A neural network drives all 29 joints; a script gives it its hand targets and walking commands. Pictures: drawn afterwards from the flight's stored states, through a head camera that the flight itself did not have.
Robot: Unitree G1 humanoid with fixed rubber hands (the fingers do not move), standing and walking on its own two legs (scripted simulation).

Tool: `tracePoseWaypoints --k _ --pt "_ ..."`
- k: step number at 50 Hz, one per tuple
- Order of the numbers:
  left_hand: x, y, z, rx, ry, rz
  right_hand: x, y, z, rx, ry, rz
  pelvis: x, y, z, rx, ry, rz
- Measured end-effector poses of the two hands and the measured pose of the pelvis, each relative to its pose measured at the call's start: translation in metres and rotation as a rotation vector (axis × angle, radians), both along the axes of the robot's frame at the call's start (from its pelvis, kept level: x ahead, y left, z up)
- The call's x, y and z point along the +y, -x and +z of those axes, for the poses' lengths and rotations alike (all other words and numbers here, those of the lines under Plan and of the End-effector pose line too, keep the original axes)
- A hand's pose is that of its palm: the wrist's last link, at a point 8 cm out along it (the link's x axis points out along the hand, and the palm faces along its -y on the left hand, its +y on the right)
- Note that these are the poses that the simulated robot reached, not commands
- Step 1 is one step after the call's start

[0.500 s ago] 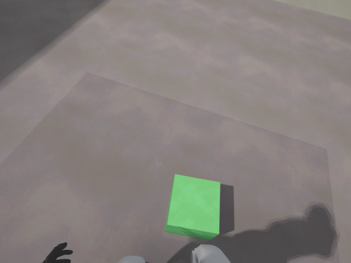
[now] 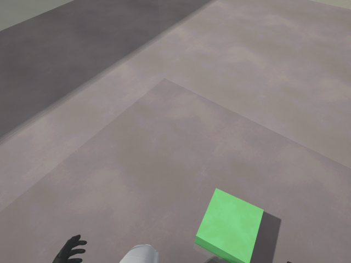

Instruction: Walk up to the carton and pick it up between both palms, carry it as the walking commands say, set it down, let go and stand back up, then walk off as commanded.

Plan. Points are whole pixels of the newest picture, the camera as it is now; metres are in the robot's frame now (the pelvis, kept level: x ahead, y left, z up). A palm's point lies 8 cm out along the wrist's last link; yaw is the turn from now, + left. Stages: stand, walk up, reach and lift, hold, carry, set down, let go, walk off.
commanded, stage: walk off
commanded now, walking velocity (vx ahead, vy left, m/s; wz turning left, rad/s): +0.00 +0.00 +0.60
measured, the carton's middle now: (227, 227) +0.35 -0.24 -0.69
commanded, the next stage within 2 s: stand in 1.26 s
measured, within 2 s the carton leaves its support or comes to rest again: neither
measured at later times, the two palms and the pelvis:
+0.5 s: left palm out of the picture +0.02 +0.33 -0.12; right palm (259, 239) +0.18 -0.20 -0.09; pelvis +0.01 +0.04 +0.00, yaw +18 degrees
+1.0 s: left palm out of the picture -0.06 +0.28 -0.10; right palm (229, 205) +0.27 -0.14 -0.12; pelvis +0.02 +0.01 +0.00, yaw +37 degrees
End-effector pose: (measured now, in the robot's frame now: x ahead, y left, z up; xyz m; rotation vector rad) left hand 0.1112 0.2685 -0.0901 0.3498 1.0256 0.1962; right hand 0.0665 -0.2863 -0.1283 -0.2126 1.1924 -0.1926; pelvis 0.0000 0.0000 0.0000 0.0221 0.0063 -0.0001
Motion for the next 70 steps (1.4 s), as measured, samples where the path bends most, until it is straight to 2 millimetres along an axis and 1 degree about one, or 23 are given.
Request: tracePoseWaypoints --k 3,6,11,12,14,16,18,23,26,30,32,34,36,41,45,48,53,55,57,59,63,67,70 --pt "0.004 0.018 -0.004 0.01 0.015 0.053 0.01 -0.021 0.0 -0.003 -0.016 0.061 0.002 -0.001 0.0 0.0 -0.004 0.042" --pt "0.014 0.042 -0.013 0.04 0.033 0.114 0.029 -0.053 0.003 -0.036 -0.026 0.134 0.007 -0.001 -0.003 0.0 -0.004 0.083" --pt "0.044 0.089 -0.039 0.099 0.067 0.233 0.07 -0.113 0.013 -0.14 -0.001 0.267 0.026 -0.003 -0.015 0.001 0.011 0.155" --pt "0.051 0.098 -0.046 0.111 0.073 0.253 0.077 -0.122 0.014 -0.164 0.017 0.292 0.03 -0.003 -0.019 0.001 0.009 0.167" --pt "0.06 0.11 -0.05 0.137 0.079 0.285 0.087 -0.131 0.021 -0.188 0.035 0.322 0.036 -0.002 -0.019 0.002 0.012 0.186" --pt "0.063 0.113 -0.048 0.138 0.091 0.306 0.091 -0.13 0.029 -0.183 0.055 0.332 0.04 -0.002 -0.013 0.0 0.026 0.204" --pt "0.065 0.109 -0.044 0.118 0.102 0.31 0.092 -0.126 0.034 -0.162 0.074 0.335 0.043 -0.002 -0.008 -0.001 0.038 0.228" --pt "0.067 0.095 -0.034 0.06 0.11 0.325 0.093 -0.118 0.036 -0.12 0.084 0.353 0.044 -0.004 -0.002 0.002 0.051 0.285" --pt "0.065 0.085 -0.029 0.023 0.106 0.34 0.089 -0.115 0.032 -0.096 0.079 0.367 0.041 -0.006 -0.002 0.004 0.053 0.319" --pt "0.057 0.069 -0.021 -0.034 0.089 0.354 0.078 -0.115 0.022 -0.062 0.065 0.383 0.031 -0.011 -0.004 0.006 0.047 0.366" --pt "0.051 0.062 -0.016 -0.063 0.074 0.366 0.072 -0.119 0.015 -0.051 0.05 0.393 0.024 -0.014 -0.007 0.007 0.04 0.39" --pt "0.045 0.061 -0.013 -0.091 0.043 0.382 0.067 -0.127 0.005 -0.052 0.032 0.408 0.015 -0.019 -0.011 0.011 0.026 0.415" --pt "0.038 0.068 -0.008 -0.091 0.02 0.401 0.068 -0.137 -0.001 -0.057 0.016 0.427 0.009 -0.021 -0.012 0.005 0.022 0.446" --pt "0.025 0.1 0.007 -0.065 -0.001 0.484 0.081 -0.162 0.0 -0.053 -0.024 0.521 0.003 -0.024 -0.003 0.003 -0.004 0.52" --pt "0.019 0.124 0.008 -0.062 -0.004 0.559 0.098 -0.178 0.002 -0.046 -0.044 0.59 0.003 -0.025 0.0 0.005 -0.011 0.574" --pt "0.016 0.148 0.001 -0.045 0.012 0.62 0.123 -0.193 0.005 -0.066 -0.057 0.657 0.005 -0.023 -0.002 0.006 -0.011 0.614" --pt "0.013 0.204 -0.023 0.007 0.062 0.737 0.185 -0.22 0.017 -0.157 -0.072 0.788 0.016 -0.013 -0.01 0.001 0.004 0.684" --pt "0.015 0.229 -0.038 0.027 0.086 0.783 0.208 -0.228 0.021 -0.211 -0.057 0.842 0.024 -0.009 -0.018 0.0 0.011 0.712" --pt "0.014 0.247 -0.045 0.054 0.105 0.819 0.222 -0.229 0.027 -0.24 -0.044 0.876 0.028 -0.004 -0.019 0.001 0.013 0.732" --pt "0.014 0.255 -0.045 0.063 0.122 0.843 0.225 -0.225 0.034 -0.243 -0.023 0.887 0.03 -0.001 -0.014 -0.004 0.027 0.75" --pt "0.018 0.253 -0.038 0.03 0.133 0.851 0.22 -0.215 0.041 -0.207 0.019 0.891 0.033 0.003 -0.005 -0.01 0.045 0.794" --pt "0.022 0.249 -0.031 -0.002 0.125 0.864 0.216 -0.208 0.039 -0.179 0.023 0.905 0.032 0.004 -0.002 -0.011 0.05 0.827" --pt "0.021 0.241 -0.027 -0.019 0.117 0.871 0.211 -0.204 0.034 -0.156 0.013 0.91 0.029 0.001 -0.002 -0.012 0.047 0.844"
